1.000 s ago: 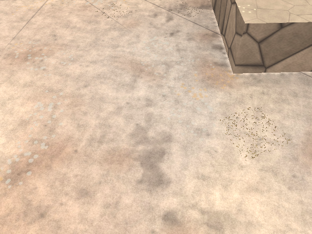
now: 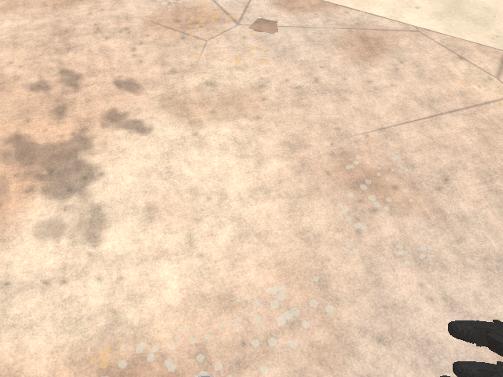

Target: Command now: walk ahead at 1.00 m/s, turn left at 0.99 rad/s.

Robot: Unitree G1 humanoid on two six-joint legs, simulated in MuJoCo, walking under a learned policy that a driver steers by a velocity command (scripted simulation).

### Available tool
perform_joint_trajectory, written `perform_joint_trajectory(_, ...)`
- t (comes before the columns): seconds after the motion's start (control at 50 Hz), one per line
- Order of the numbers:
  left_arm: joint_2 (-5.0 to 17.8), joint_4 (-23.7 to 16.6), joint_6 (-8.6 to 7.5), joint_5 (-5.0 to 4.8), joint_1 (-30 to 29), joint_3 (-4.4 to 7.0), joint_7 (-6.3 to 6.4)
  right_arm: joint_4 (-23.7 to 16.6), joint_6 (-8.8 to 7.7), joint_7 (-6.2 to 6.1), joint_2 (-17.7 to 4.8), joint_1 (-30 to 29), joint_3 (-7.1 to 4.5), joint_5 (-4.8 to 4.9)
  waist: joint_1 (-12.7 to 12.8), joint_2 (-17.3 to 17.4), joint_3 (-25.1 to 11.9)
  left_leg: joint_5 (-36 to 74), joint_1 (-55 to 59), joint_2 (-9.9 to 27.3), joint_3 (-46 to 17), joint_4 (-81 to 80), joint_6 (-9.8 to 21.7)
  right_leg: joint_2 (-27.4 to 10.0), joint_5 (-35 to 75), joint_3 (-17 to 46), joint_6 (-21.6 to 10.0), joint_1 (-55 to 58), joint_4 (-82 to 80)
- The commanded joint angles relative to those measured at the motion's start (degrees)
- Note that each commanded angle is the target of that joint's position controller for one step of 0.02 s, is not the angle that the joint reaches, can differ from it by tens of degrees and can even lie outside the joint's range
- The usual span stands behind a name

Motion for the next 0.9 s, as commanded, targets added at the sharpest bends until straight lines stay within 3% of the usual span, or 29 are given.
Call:
perform_joint_trajectory(0.02,9.3,-4.6,-1.00,0.19,-6.0,0.95,0.59,-4.9,-1.52,1.66,-1.1,-6.7,0.27,0.18,-3.5,-2.5,6.4,4.6,9.3,-3.8,6.6,-11.7,2.5,-13.2,50.7,0.6,-2.1,-9.2,-5.5)
perform_joint_trajectory(0.06,13.0,-4.3,-0.01,0.22,-3.7,1.67,1.66,-4.7,-1.60,2.02,-3.7,-4.7,-1.08,0.47,-6.7,-8.3,2.0,0.2,18.4,-9.6,11.5,-12.8,3.7,-14.4,82.1,-1.0,-1.2,-5.3,3.6)
perform_joint_trajectory(0.08,14.7,-4.8,0.68,0.11,-5.1,2.10,2.11,-3.4,-1.14,1.87,-5.8,2.0,-2.31,0.94,-11.4,-11.2,-1.6,-3.5,25.7,-11.2,11.7,-12.1,4.9,-15.8,92.8,-0.9,-1.5,-5.2,12.5)
perform_joint_trajectory(0.1,15.3,-6.4,1.07,-0.04,-8.5,2.42,2.11,-0.2,-0.35,1.40,-9.4,14.2,-4.30,1.14,-18.0,-12.7,-7.1,-6.0,39.7,-11.8,9.8,-12.2,7.2,-16.7,97.4,0.2,-2.5,-10.1,25.8)
perform_joint_trajectory(0.12,13.9,-8.4,0.66,-0.76,-13.3,2.09,1.74,4.6,0.29,0.45,-12.8,29.8,-6.43,0.95,-25.4,-8.2,-11.6,-0.3,61.1,-9.3,3.1,-21.0,10.8,-13.0,78.8,0.4,-2.3,-23.4,47.0)
perform_joint_trajectory(0.14,2.3,-9.8,-1.11,1.04,-13.8,-1.09,0.84,7.6,0.62,-0.59,-12.9,30.4,-5.54,0.61,-19.5,9.5,-7.7,-0.2,69.1,-4.1,-9.3,-19.6,12.6,-1.6,-2.6,3.2,-1.8,-42.5,72.2)
perform_joint_trajectory(0.16,0.0,-15.0,-4.00,-1.48,-6.3,-2.82,-0.07,2.8,-1.13,-0.39,-14.5,23.9,-4.67,-1.56,-10.6,17.2,-21.4,-21.3,80.3,7.0,-43.7,-31.0,25.8,1.7,-11.6,17.3,-2.2,-59.1,83.0)
perform_joint_trajectory(0.18,7.0,-16.6,-5.87,-2.18,-15.0,-1.84,-0.49,2.3,-1.96,-0.65,-10.6,24.8,-4.75,-1.71,-15.6,5.3,-19.5,-35.2,76.3,8.1,-51.6,-43.2,22.7,-1.2,-3.0,21.4,-4.4,-62.1,76.2)
perform_joint_trajectory(0.2,7.0,-17.6,-6.35,-3.34,-18.1,-1.65,-0.42,2.8,-3.11,-0.62,-9.4,22.6,-4.22,-2.02,-12.3,-2.0,-10.0,-34.6,65.8,7.6,-49.0,-46.6,20.3,-2.9,1.0,21.2,-4.8,-61.3,69.0)
perform_joint_trajectory(0.22,5.9,-16.1,-5.97,-2.43,-17.0,-1.75,-0.05,2.6,-3.87,-0.39,-8.4,17.8,-3.78,-2.00,-8.1,-9.2,-4.9,-28.7,54.2,5.5,-44.2,-46.6,18.4,-5.2,3.9,21.4,-3.9,-55.8,63.7)
perform_joint_trajectory(0.26,6.2,-14.5,-3.79,-0.92,-13.2,-1.15,-0.12,2.0,-4.32,-1.00,-6.2,12.5,-2.97,-2.49,-3.2,-6.4,-0.4,-20.3,40.2,0.0,-34.9,-47.0,17.8,-7.1,5.5,22.1,-0.7,-48.1,56.8)
perform_joint_trajectory(0.28,6.4,-14.5,-2.89,-0.56,-13.6,-0.93,-0.04,2.6,-4.21,-1.43,-5.0,11.9,-2.59,-1.78,-2.7,-5.6,1.3,-17.2,35.6,-1.8,-30.8,-47.3,17.2,-7.8,5.5,21.1,0.5,-46.3,52.3)
perform_joint_trajectory(0.34,2.3,-18.6,-2.27,1.05,-24.7,-2.29,-0.22,4.2,-3.74,-3.50,-4.9,13.0,-2.50,-0.64,-5.9,-3.8,5.2,-9.3,22.0,-7.5,-20.8,-47.5,14.5,-5.9,18.1,15.6,3.1,-38.5,34.6)
perform_joint_trajectory(0.38,-0.5,-19.8,-2.38,0.66,-28.9,-3.09,-1.10,6.0,-3.22,-4.15,-5.8,15.2,-2.96,-0.56,-9.3,-1.5,3.8,-11.7,17.5,-9.0,-16.6,-46.9,11.1,-3.9,32.0,12.7,3.2,-29.1,23.5)
perform_joint_trajectory(0.44,2.3,-20.9,-2.65,-1.54,-31.8,-1.82,-1.41,8.7,-3.54,-4.06,-4.7,20.4,-2.80,0.02,-12.3,2.2,2.1,-15.0,27.6,-5.5,-19.8,-44.4,9.4,-4.5,36.7,15.4,2.8,-28.7,16.4)
perform_joint_trajectory(0.48,4.2,-21.1,-2.85,-2.00,-32.4,-0.95,-1.54,10.2,-2.88,-4.22,-4.3,22.3,-2.86,-0.05,-12.2,3.3,2.3,-8.3,38.3,-2.6,-21.5,-40.7,8.6,-4.9,31.9,15.5,1.4,-32.4,13.7)
perform_joint_trajectory(0.5,5.7,-20.5,-2.96,-2.03,-29.2,-0.01,-1.48,10.6,-2.38,-4.20,-5.1,22.2,-3.12,-0.58,-10.0,4.3,0.5,3.2,42.7,-1.3,-21.5,-36.9,7.9,-4.0,27.5,14.5,0.2,-30.7,14.0)
perform_joint_trajectory(0.52,8.0,-18.9,-2.89,-2.36,-21.0,1.52,-1.12,10.5,-1.92,-3.75,-6.1,21.1,-3.21,-1.78,-5.1,5.1,-4.7,18.2,45.3,-1.5,-20.4,-28.5,6.4,-2.7,22.7,12.7,-1.6,-23.4,15.6)
perform_joint_trajectory(0.54,9.4,-17.1,-2.43,-2.06,-9.2,2.20,-0.61,9.4,-1.59,-3.26,-6.4,17.9,-2.86,-3.13,2.2,5.9,-11.5,25.4,40.5,-3.1,-18.2,-14.1,3.8,-4.8,21.4,12.8,-3.6,-9.8,19.1)
perform_joint_trajectory(0.56,13.5,-15.5,-2.26,-0.07,0.0,2.47,-0.63,8.5,-2.11,-3.22,0.3,23.3,-1.11,-3.78,1.0,-8.2,-22.3,5.1,27.0,-8.9,-15.6,9.4,0.8,-14.9,21.8,28.2,-9.2,10.4,23.3)
perform_joint_trajectory(0.58,14.6,-11.3,-2.36,0.72,2.7,2.76,-2.51,10.0,-2.83,-2.99,3.5,33.5,0.45,0.63,-3.1,-34.8,-31.0,-29.4,12.4,-16.1,-13.8,28.0,-2.5,-27.5,10.6,62.2,-18.9,20.7,6.9)
perform_joint_trajectory(0.6,8.5,-13.0,-1.95,0.11,0.2,1.58,-2.64,10.3,-2.59,-3.30,-1.8,27.9,-0.23,1.46,-1.0,-22.1,-24.9,-27.7,6.7,-11.5,-14.4,30.5,-2.6,-25.6,5.0,62.2,-16.8,17.8,3.8)
perform_joint_trajectory(0.62,5.4,-13.6,-1.37,0.24,-5.6,0.65,-2.19,7.5,-2.48,-3.45,-4.6,16.4,-0.63,0.79,0.2,-11.8,-14.6,-25.7,5.2,-9.3,-11.3,29.4,-3.0,-23.3,17.3,49.3,-15.1,8.4,5.1)
perform_joint_trajectory(0.64,5.4,-13.2,-1.28,0.59,-9.4,0.24,-2.21,5.5,-2.60,-3.61,-4.6,9.6,-0.54,-0.86,-1.4,-2.6,-7.6,-24.7,7.6,-7.7,-9.6,25.8,-3.2,-21.0,36.0,40.3,-14.2,-3.2,5.7)
perform_joint_trajectory(0.66,4.7,-12.2,-1.69,0.51,-10.6,-0.06,-2.16,4.6,-2.68,-3.53,-4.1,7.7,-0.80,-2.07,-3.3,-2.1,-6.0,-24.4,9.5,-5.7,-9.5,20.6,-3.1,-19.4,46.7,34.6,-14.1,-8.5,6.9)
perform_joint_trajectory(0.72,1.9,-8.9,-2.28,-0.35,-12.5,-1.42,-2.05,5.2,-2.00,-3.07,0.2,9.8,0.18,-1.51,-7.6,-6.1,-4.4,-24.1,14.6,-3.7,-7.3,3.7,-3.2,-15.7,55.8,25.3,-12.7,-15.4,3.7)
perform_joint_trajectory(0.78,7.5,-7.6,-1.12,-1.25,-14.8,0.12,-0.96,5.4,-2.45,-2.33,1.8,7.6,1.42,-2.25,-7.7,-7.5,-7.0,-8.4,24.9,-5.6,-2.8,-15.5,-4.1,-12.8,58.3,17.5,-12.8,-20.4,0.8)
perform_joint_trajectory(0.84,8.0,-6.0,-0.21,-2.24,-13.1,0.19,-0.22,5.4,-2.59,-1.14,-0.3,3.4,0.98,-2.51,-6.6,-8.1,-7.8,4.7,30.9,-7.2,-3.4,-25.1,-3.0,-12.5,48.8,16.2,-10.6,-19.2,0.8)
perform_joint_trajectory(0.9,7.7,-4.7,0.31,-2.23,-13.1,0.01,-0.09,6.5,-2.56,-1.26,-2.6,4.5,-0.13,-3.72,-8.5,-6.4,-7.5,9.2,36.9,-8.0,-3.3,-31.4,-0.5,-11.7,44.7,15.5,-8.2,-18.4,7.1)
